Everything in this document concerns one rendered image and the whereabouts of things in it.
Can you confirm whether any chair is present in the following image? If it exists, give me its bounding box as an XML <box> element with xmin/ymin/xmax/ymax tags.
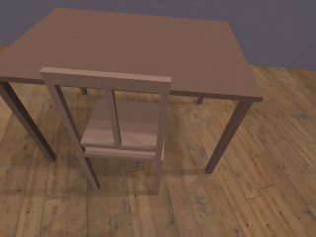
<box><xmin>39</xmin><ymin>67</ymin><xmax>172</xmax><ymax>196</ymax></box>

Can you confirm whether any table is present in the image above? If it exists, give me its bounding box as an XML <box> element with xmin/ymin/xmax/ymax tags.
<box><xmin>0</xmin><ymin>7</ymin><xmax>264</xmax><ymax>174</ymax></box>

